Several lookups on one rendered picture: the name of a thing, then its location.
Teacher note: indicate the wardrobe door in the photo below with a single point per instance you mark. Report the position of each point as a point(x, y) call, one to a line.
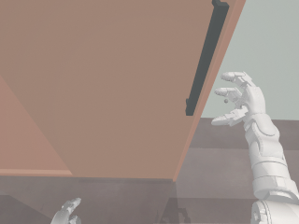
point(22, 145)
point(106, 81)

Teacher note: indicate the right robot forearm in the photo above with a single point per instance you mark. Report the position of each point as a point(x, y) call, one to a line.
point(271, 176)

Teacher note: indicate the left robot hand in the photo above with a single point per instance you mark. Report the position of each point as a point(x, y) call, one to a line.
point(63, 215)

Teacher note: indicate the right robot upper arm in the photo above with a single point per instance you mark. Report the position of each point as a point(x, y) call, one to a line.
point(272, 212)

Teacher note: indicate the handle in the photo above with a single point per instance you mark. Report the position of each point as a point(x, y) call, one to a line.
point(213, 33)

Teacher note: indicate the right robot hand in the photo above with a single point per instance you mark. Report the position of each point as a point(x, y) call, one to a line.
point(251, 99)

